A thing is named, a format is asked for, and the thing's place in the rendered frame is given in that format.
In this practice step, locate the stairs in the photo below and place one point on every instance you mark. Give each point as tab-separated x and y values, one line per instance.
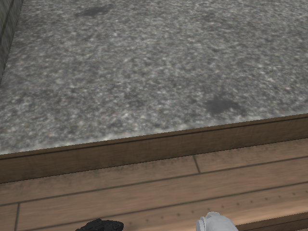
252	172

